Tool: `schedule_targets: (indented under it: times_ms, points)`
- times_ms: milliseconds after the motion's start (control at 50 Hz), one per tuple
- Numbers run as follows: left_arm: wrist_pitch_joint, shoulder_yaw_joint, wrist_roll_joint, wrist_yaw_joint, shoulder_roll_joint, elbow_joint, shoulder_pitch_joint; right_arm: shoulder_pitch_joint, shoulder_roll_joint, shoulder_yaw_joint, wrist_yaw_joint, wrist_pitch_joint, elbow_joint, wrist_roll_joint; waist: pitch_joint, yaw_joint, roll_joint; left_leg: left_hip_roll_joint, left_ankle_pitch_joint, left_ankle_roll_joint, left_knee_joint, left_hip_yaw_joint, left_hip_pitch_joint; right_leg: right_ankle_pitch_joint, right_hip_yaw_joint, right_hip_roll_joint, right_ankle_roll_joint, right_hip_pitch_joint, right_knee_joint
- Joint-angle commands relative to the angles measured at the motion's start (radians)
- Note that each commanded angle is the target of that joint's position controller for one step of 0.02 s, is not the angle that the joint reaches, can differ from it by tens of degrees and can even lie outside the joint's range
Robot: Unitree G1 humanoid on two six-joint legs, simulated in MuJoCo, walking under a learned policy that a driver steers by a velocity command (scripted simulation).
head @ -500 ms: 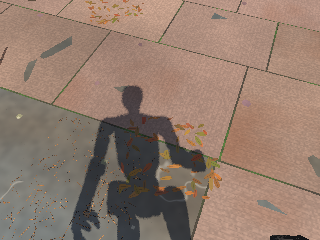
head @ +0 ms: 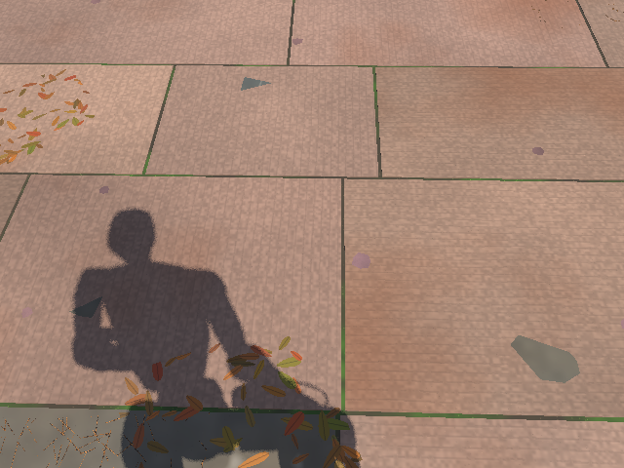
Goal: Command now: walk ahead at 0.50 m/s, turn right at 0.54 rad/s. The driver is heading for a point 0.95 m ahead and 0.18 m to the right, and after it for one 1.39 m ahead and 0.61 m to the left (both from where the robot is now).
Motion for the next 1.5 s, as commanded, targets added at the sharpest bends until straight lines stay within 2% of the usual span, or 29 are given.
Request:
schedule_targets:
  times_ms: [20, 40, 60, 80, 100, 140, 240, 320, 400, 460, 500, 520, 540, 560, 600, 640, 800, 920, 960, 1000, 1020, 1040, 1060, 1080, 1100, 1140, 1280, 1400, 1500]
  points:
    - [-0.004, 0.094, -0.005, 0.014, 0.218, -0.005, 0.300, -0.062, -0.208, -0.040, -0.012, 0.004, -0.076, 0.009, -0.173, 0.224, 0.077, 0.203, 1.099, 0.079, 0.518, -0.038, -0.181, -0.010, -0.006, 0.093, -0.094, 0.480, -0.086]
    - [0.003, 0.121, -0.005, 0.035, 0.330, 0.014, 0.376, 0.000, -0.097, -0.008, 0.000, -0.015, -0.117, -0.026, -0.262, 0.174, -0.161, 0.074, 0.335, 0.022, 0.891, -0.056, -0.587, -0.027, 0.422, -0.155, -0.218, 0.836, -0.095]
    - [-0.012, 0.106, 0.005, 0.031, 0.332, -0.015, 0.370, 0.004, -0.058, 0.015, 0.018, -0.064, -0.154, -0.007, -0.410, 0.135, -0.192, -0.082, -0.162, 0.012, 1.106, -0.300, -0.830, -0.151, 0.924, -0.317, -0.361, 1.007, -0.287]
    - [-0.021, 0.084, 0.016, 0.028, 0.250, -0.012, 0.370, -0.131, -0.130, -0.005, 0.032, -0.095, -0.184, 0.034, -0.331, 0.185, -0.093, -0.022, -0.088, 0.040, 1.122, -0.393, -0.940, -0.125, 0.819, -0.285, -0.290, 0.973, -0.336]
    - [-0.029, 0.072, 0.010, 0.028, 0.207, -0.017, 0.308, -0.168, -0.130, -0.003, 0.034, -0.107, -0.198, 0.040, -0.210, 0.152, -0.052, 0.023, 0.008, 0.061, 1.044, -0.381, -0.953, -0.050, 0.661, -0.248, -0.248, 0.830, -0.333]
    - [-0.034, 0.051, 0.010, 0.030, 0.145, -0.055, 0.171, -0.148, -0.142, -0.018, 0.019, -0.095, -0.179, -0.001, -0.108, 0.060, 0.024, 0.092, 0.108, 0.047, 0.885, -0.374, -0.809, 0.123, 0.470, -0.169, -0.195, 0.546, -0.358]
    - [-0.037, 0.060, 0.009, 0.060, 0.194, -0.067, 0.198, -0.200, -0.099, -0.015, 0.012, -0.046, -0.224, -0.025, -0.056, 0.037, -0.012, 0.084, 0.259, -0.027, 0.637, -0.337, -0.741, 0.257, 0.345, -0.099, -0.183, 0.350, -0.413]
    - [-0.024, 0.061, 0.002, 0.074, 0.198, -0.061, 0.258, -0.351, -0.067, 0.001, 0.022, -0.052, -0.272, -0.017, -0.034, 0.099, -0.063, 0.017, 0.499, -0.032, 0.317, -0.327, -0.681, 0.137, 0.306, -0.041, -0.121, 0.322, -0.388]
    - [-0.015, 0.061, -0.005, 0.077, 0.195, -0.048, 0.308, -0.421, -0.100, -0.004, 0.040, -0.066, -0.312, 0.000, -0.032, 0.126, -0.086, -0.016, 0.518, -0.014, 0.186, -0.350, -0.639, 0.048, 0.397, -0.081, -0.101, 0.391, -0.323]
    - [-0.006, 0.064, -0.001, 0.085, 0.197, -0.056, 0.296, -0.375, -0.139, -0.019, 0.050, -0.084, -0.313, 0.003, -0.042, 0.089, -0.120, -0.024, 0.401, 0.022, 0.141, -0.361, -0.573, 0.058, 0.485, -0.113, -0.081, 0.459, -0.233]
    - [-0.005, 0.047, 0.005, 0.082, 0.151, -0.079, 0.262, -0.192, -0.183, -0.042, 0.043, -0.095, -0.275, -0.013, -0.144, -0.006, -0.109, 0.013, 0.400, 0.082, 0.106, -0.369, -0.293, 0.139, 0.447, -0.036, -0.031, 0.407, -0.039]
    - [-0.008, 0.025, 0.025, 0.079, 0.096, -0.104, 0.269, -0.028, -0.243, -0.056, 0.034, -0.093, -0.262, -0.025, -0.294, -0.065, 0.014, 0.193, 0.352, 0.142, 0.125, -0.546, -0.020, -0.038, 0.349, 0.037, 0.010, 0.264, 0.253]
    - [-0.018, 0.012, -0.012, 0.078, 0.053, -0.123, 0.430, 0.043, -0.299, -0.071, 0.044, -0.080, -0.218, -0.033, -0.392, 0.019, 0.400, 0.388, 0.118, 0.300, 0.011, -1.036, 0.255, -0.492, 0.258, 0.147, 0.066, -0.089, 0.549]
    - [-0.018, 0.027, -0.021, 0.081, 0.159, -0.084, 0.424, 0.016, -0.191, -0.047, 0.050, -0.076, -0.237, -0.010, -0.306, -0.006, 0.262, 0.379, -0.081, 0.278, -0.031, -1.073, 0.207, -0.456, 0.295, 0.069, 0.076, -0.198, 0.672]
    - [-0.013, 0.034, 0.000, 0.080, 0.186, -0.103, 0.259, -0.069, -0.123, -0.022, 0.049, -0.061, -0.246, -0.015, -0.111, -0.013, 0.070, 0.290, 0.076, 0.221, -0.054, -0.788, -0.049, -0.291, 0.237, 0.010, 0.084, -0.183, 0.669]
    - [-0.017, 0.035, 0.008, 0.071, 0.154, -0.122, 0.220, -0.105, -0.100, -0.011, 0.049, -0.058, -0.233, -0.027, -0.046, 0.029, 0.089, 0.227, 0.251, 0.221, -0.096, -0.644, -0.206, -0.227, 0.227, -0.038, 0.079, -0.116, 0.575]
    - [-0.027, -0.001, 0.015, 0.052, 0.075, -0.169, 0.067, -0.052, -0.172, -0.027, 0.040, -0.052, -0.179, 0.004, -0.025, 0.009, 0.086, 0.185, 0.473, 0.240, -0.186, -0.411, -0.244, 0.020, 0.119, -0.072, 0.105, -0.073, 0.150]
    - [-0.037, 0.001, 0.000, 0.029, 0.098, -0.215, -0.076, 0.038, -0.203, -0.029, 0.041, -0.025, -0.132, 0.021, 0.010, -0.031, 0.108, 0.221, 0.471, 0.207, -0.138, -0.384, -0.167, 0.050, 0.076, -0.024, 0.083, 0.002, -0.054]
    - [-0.041, 0.011, 0.003, 0.025, 0.122, -0.214, -0.045, 0.028, -0.219, -0.032, 0.037, -0.014, -0.124, 0.026, -0.003, 0.008, 0.118, 0.237, 0.566, 0.187, -0.078, -0.379, -0.137, 0.005, 0.060, -0.002, 0.052, 0.080, -0.106]
    - [-0.039, 0.050, 0.016, 0.036, 0.191, -0.146, 0.178, 0.018, -0.195, -0.020, 0.031, -0.009, -0.124, 0.024, -0.138, 0.124, 0.086, 0.162, 0.784, 0.137, 0.193, -0.296, -0.204, 0.029, 0.036, 0.031, 0.001, 0.422, -0.154]
    - [-0.034, 0.073, 0.029, 0.049, 0.272, -0.116, 0.367, 0.011, -0.138, 0.006, 0.028, -0.014, -0.155, -0.006, -0.288, 0.194, -0.045, 0.103, 0.523, 0.090, 0.522, -0.242, -0.411, 0.066, 0.268, -0.174, -0.071, 0.716, -0.130]
    - [-0.031, 0.081, 0.030, 0.046, 0.349, -0.105, 0.391, 0.111, -0.038, 0.037, 0.033, -0.037, -0.178, -0.005, -0.380, 0.127, -0.300, -0.059, -0.105, 0.041, 0.835, -0.277, -0.781, -0.096, 0.725, -0.370, -0.229, 0.964, -0.253]
    - [-0.032, 0.059, 0.018, 0.043, 0.254, -0.104, 0.392, 0.054, -0.146, 0.012, 0.039, -0.053, -0.166, 0.017, -0.342, 0.166, -0.187, -0.010, -0.130, 0.048, 0.952, -0.382, -0.904, -0.229, 0.772, -0.353, -0.220, 0.928, -0.312]
    - [-0.035, 0.043, 0.016, 0.043, 0.212, -0.111, 0.325, -0.022, -0.180, 0.002, 0.044, -0.058, -0.189, 0.035, -0.210, 0.153, -0.141, 0.036, -0.037, 0.062, 0.958, -0.371, -0.950, -0.192, 0.616, -0.323, -0.175, 0.810, -0.324]
    - [-0.037, 0.032, 0.021, 0.042, 0.181, -0.117, 0.259, -0.057, -0.168, 0.004, 0.040, -0.054, -0.188, 0.029, -0.148, 0.123, -0.071, 0.077, 0.051, 0.061, 0.916, -0.357, -0.908, -0.113, 0.499, -0.279, -0.147, 0.680, -0.346]
    - [-0.046, 0.019, 0.033, 0.036, 0.133, -0.116, 0.179, -0.049, -0.148, -0.002, 0.040, -0.030, -0.180, 0.015, -0.076, 0.062, -0.078, 0.119, 0.150, 0.048, 0.835, -0.372, -0.806, -0.010, 0.355, -0.222, -0.116, 0.499, -0.418]
    - [-0.077, 0.036, 0.042, 0.056, 0.165, -0.047, 0.199, -0.120, -0.091, 0.000, 0.039, 0.007, -0.205, 0.013, -0.010, 0.050, -0.038, 0.087, 0.440, 0.016, 0.608, -0.418, -0.843, 0.189, 0.087, -0.198, -0.085, 0.454, -0.505]
    - [-0.059, 0.044, 0.027, 0.071, 0.198, 0.006, 0.275, -0.312, -0.053, 0.020, 0.074, 0.000, -0.285, 0.010, 0.054, 0.128, -0.017, 0.065, 0.552, 0.048, 0.345, -0.316, -0.842, 0.220, -0.037, -0.215, -0.046, 0.569, -0.495]
    - [-0.005, 0.055, 0.011, 0.103, 0.247, 0.000, 0.245, -0.244, -0.105, -0.007, 0.107, -0.003, -0.330, -0.002, -0.038, 0.060, -0.095, -0.054, 0.349, 0.105, 0.278, -0.183, -0.660, 0.857, -0.101, -0.216, 0.018, 0.664, -0.184]
Velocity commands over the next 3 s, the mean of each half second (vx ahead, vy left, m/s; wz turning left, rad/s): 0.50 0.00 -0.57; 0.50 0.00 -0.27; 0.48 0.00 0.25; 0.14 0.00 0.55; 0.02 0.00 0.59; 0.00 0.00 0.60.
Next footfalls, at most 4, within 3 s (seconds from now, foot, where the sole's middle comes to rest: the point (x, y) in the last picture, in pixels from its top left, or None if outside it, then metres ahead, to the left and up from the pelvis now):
0.02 right None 0.18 -0.09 -0.76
0.50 left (293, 449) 0.50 0.05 -0.76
1.02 right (446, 381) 0.63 -0.29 -0.76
1.54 left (374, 252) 0.99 -0.17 -0.76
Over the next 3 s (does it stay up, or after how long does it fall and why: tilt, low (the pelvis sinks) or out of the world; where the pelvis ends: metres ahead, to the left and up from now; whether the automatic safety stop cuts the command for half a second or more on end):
stays up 0.92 -0.27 0.02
